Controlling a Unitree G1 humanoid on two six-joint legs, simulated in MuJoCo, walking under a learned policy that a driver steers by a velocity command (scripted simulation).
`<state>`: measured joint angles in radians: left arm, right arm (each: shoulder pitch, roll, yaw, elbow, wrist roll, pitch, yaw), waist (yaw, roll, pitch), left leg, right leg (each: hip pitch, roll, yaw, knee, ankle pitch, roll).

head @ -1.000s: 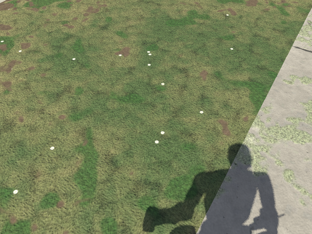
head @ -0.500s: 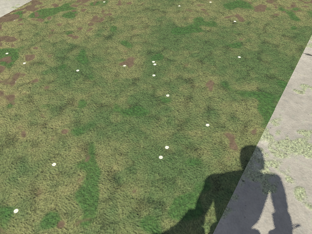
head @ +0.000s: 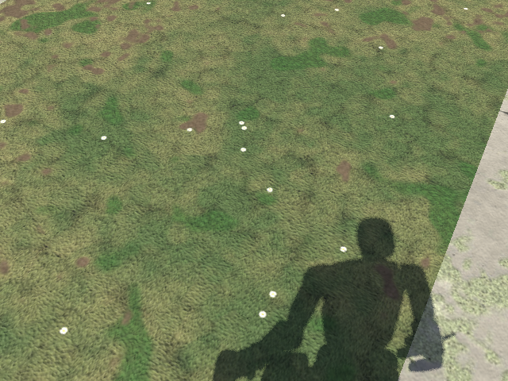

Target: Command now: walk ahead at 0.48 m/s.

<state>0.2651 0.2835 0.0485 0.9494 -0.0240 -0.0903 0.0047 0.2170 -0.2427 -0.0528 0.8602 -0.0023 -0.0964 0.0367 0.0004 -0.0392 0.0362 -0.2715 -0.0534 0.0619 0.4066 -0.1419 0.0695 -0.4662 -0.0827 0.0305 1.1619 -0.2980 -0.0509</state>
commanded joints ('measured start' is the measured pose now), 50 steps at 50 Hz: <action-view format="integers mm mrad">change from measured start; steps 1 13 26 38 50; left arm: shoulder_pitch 63 -342 -58 110 39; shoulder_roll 50 28 84 139 138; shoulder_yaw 19 1 27 50 39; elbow -38 -181 -131 -96 -137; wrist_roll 7 9 31 1 28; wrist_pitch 17 -2 -2 15 60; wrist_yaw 5 -31 -38 12 37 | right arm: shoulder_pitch -21 200 38 -270 -109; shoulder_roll -104 -167 -147 -95 -179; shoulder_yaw -20 -28 -19 -3 -21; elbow -38 81 1 -114 -73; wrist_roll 0 17 8 7 6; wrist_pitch -28 7 -39 -23 21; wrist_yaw -3 -45 -43 -30 -4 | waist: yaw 33 -81 10 62 -10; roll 109 77 -5 -45 78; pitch -36 61 -86 0 -136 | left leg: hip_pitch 64 255 -382 -239 177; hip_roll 264 274 176 85 307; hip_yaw -284 -137 -138 -117 -471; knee -294 -279 747 110 -60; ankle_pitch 3 115 -148 273 400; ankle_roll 165 130 -31 -108 193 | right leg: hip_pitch -115 -220 394 258 -126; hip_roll -80 -12 -133 -57 57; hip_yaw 45 -16 327 203 55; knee -50 -603 -944 -963 17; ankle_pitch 76 401 226 240 -209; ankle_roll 11 43 -199 -150 102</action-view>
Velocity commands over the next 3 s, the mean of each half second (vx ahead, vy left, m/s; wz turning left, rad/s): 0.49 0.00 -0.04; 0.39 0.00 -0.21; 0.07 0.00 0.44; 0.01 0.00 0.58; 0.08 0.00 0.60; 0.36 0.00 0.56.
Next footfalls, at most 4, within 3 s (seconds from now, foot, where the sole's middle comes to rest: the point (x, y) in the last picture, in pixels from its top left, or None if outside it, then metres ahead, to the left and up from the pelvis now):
0.40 right None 0.40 -0.15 -0.78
0.88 left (245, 305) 0.70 0.04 -0.78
1.36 right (322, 312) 0.68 -0.18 -0.78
1.78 left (228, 333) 0.61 0.08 -0.78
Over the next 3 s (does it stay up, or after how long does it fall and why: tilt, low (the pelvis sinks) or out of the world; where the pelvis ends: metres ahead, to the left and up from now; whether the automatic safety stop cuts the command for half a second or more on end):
stays up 0.68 0.17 0.01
